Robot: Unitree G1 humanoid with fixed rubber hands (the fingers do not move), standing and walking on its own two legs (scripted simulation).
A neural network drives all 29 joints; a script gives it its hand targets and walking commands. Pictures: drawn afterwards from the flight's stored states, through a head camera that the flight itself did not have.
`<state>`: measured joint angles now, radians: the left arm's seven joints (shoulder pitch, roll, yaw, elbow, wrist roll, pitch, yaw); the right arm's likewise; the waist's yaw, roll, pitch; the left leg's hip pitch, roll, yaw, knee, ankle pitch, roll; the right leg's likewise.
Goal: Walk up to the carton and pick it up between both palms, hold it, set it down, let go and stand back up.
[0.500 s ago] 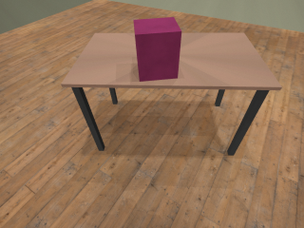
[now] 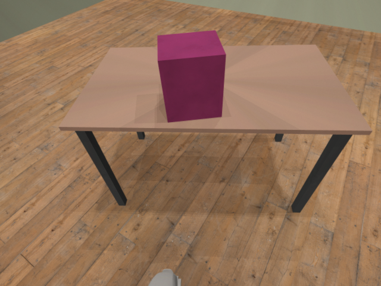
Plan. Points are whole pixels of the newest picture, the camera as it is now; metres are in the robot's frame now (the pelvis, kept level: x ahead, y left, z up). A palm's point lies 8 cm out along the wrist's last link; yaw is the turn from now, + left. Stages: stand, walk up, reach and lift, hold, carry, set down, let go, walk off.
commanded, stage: walk up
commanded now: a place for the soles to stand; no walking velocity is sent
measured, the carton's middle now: (190, 77) +0.78 +0.09 +0.03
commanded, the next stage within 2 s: none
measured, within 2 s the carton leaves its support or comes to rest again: neither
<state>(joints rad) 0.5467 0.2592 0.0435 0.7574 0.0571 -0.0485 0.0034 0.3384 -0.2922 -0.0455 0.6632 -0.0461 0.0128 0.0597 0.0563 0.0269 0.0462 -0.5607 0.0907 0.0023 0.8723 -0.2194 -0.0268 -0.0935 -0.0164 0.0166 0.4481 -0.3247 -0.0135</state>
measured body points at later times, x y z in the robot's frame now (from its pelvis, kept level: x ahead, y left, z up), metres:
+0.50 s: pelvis +0.21 +0.08 +0.00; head +0.22 +0.09 +0.45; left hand +0.34 +0.32 -0.11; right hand +0.19 -0.20 -0.12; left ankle +0.17 +0.16 -0.74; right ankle +0.32 -0.06 -0.70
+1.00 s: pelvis +0.33 +0.10 -0.02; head +0.37 +0.10 +0.43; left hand +0.39 +0.37 -0.14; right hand +0.43 -0.16 -0.13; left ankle +0.40 +0.23 -0.74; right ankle +0.35 -0.03 -0.74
